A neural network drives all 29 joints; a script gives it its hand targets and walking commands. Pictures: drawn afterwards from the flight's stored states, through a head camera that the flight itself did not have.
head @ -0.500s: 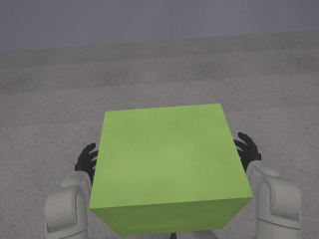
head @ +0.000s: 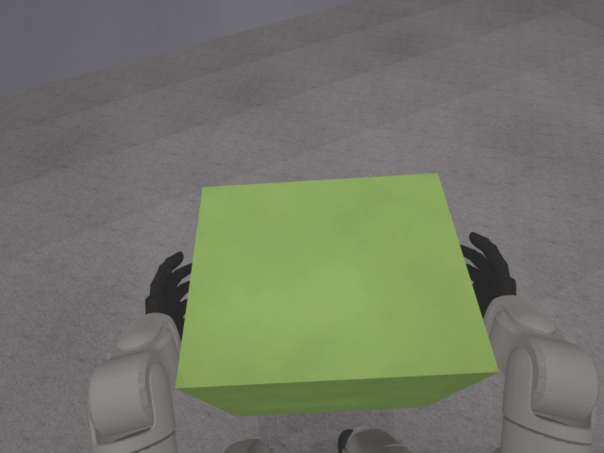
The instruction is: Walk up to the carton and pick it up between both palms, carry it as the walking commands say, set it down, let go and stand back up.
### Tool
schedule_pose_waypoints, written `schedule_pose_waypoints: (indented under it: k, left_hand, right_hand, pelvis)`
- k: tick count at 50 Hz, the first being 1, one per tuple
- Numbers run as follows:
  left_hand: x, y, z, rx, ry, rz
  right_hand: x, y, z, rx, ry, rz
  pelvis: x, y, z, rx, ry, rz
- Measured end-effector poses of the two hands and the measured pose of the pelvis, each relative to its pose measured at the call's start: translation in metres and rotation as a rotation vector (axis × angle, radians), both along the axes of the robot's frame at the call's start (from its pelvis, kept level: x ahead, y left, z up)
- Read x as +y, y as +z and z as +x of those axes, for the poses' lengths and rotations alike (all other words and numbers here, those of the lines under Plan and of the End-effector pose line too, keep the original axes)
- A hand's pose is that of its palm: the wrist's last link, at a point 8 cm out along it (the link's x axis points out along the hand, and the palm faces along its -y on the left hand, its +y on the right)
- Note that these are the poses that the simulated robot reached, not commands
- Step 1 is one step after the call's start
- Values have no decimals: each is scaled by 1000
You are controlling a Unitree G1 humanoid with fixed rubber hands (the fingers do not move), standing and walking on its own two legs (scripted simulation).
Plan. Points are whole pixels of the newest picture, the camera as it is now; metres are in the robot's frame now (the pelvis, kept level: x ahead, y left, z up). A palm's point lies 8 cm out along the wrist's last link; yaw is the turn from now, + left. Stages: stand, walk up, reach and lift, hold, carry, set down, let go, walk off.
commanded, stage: carry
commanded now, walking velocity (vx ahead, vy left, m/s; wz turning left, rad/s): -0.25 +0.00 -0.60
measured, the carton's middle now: (325, 308) +0.28 -0.03 +0.01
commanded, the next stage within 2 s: none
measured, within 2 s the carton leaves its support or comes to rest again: neither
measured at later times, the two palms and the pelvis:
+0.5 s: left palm out of the picture +0.11 +0.04 +0.05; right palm out of the picture -0.01 -0.31 +0.05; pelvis -0.18 -0.05 -0.01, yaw -18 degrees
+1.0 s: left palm out of the picture -0.04 +0.05 +0.08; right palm out of the picture -0.21 -0.28 +0.10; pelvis -0.34 -0.01 +0.01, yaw -31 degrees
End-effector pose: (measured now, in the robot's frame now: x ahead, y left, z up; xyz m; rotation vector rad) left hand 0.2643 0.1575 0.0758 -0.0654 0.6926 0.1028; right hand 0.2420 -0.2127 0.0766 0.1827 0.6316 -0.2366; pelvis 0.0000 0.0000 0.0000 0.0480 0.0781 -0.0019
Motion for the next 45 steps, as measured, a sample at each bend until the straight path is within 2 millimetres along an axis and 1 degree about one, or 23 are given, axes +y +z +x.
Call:
schedule_pose_waypoints:
  k: [3, 6, 10, 12, 14, 17, 20, 22, 25, 28, 30, 32, 34, 36, 38, 41, 43, 45]
  left_hand:
    - [-1, 0, -24, -9, 0, -5]
    - [6, -7, -54, 6, 3, 1]
    - [13, -5, -94, 51, 9, 18]
    - [10, -2, -107, 55, 4, 15]
    - [3, 0, -115, 46, -12, 15]
    - [-18, 0, -123, 29, -59, 15]
    - [-53, -6, -129, 15, -132, 25]
    - [-82, -15, -137, 43, -188, 22]
    - [-120, -25, -155, 114, -282, 39]
    - [-148, -21, -172, 112, -368, 50]
    - [-161, -16, -181, 82, -406, 41]
    - [-167, -10, -192, 45, -432, 26]
    - [-168, -5, -204, 16, -440, 8]
    - [-161, -5, -218, 8, -435, -2]
    - [-150, -7, -233, 12, -428, -4]
    - [-128, -13, -256, 24, -420, 4]
    - [-113, -14, -272, 45, -416, 15]
    - [-102, -9, -287, 64, -409, 16]
  right_hand:
    - [-1, 5, -22, -9, 1, -2]
    - [6, 2, -46, 5, 10, 1]
    - [13, 0, -81, 49, 13, 27]
    - [10, 4, -96, 54, 16, 12]
    - [3, 7, -110, 46, 7, 1]
    - [-18, 6, -135, 31, -30, -12]
    - [-49, -5, -169, 21, -96, -15]
    - [-73, -17, -199, 49, -151, -16]
    - [-101, -29, -253, 121, -247, 7]
    - [-117, -27, -300, 116, -349, 37]
    - [-123, -21, -324, 85, -397, 37]
    - [-125, -12, -342, 49, -418, 12]
    - [-124, -3, -357, 21, -424, -10]
    - [-119, 2, -368, 13, -421, -19]
    - [-111, 4, -378, 19, -408, -25]
    - [-91, 2, -395, 31, -395, -21]
    - [-77, -1, -409, 48, -399, 6]
    - [-67, 2, -424, 62, -404, 22]
  pelvis:
    - [-1, -2, -20, 5, -28, 3]
    - [1, -6, -42, 1, -49, -22]
    - [-6, 3, -70, -23, -106, -62]
    - [-11, 6, -84, -25, -123, -74]
    - [-17, 6, -100, -20, -150, -77]
    - [-30, 2, -123, -10, -199, -73]
    - [-47, -10, -147, -11, -259, -53]
    - [-52, -13, -163, -13, -283, -64]
    - [-53, -6, -184, -18, -312, -37]
    - [-51, -1, -204, -13, -362, -19]
    - [-50, 0, -218, -6, -383, -17]
    - [-48, -1, -230, 3, -404, -14]
    - [-44, -1, -243, 13, -421, -10]
    - [-40, -1, -256, 18, -439, -8]
    - [-33, -2, -269, 22, -460, -6]
    - [-21, -5, -288, 20, -477, -21]
    - [-16, -2, -301, 4, -495, -43]
    - [-14, 5, -310, 2, -512, -71]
